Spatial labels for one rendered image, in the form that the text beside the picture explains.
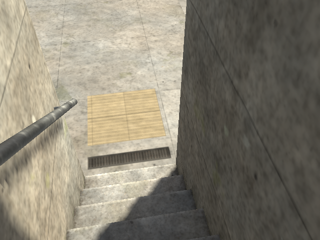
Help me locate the stairs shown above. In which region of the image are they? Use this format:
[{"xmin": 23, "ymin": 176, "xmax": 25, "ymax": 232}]
[{"xmin": 66, "ymin": 163, "xmax": 221, "ymax": 240}]

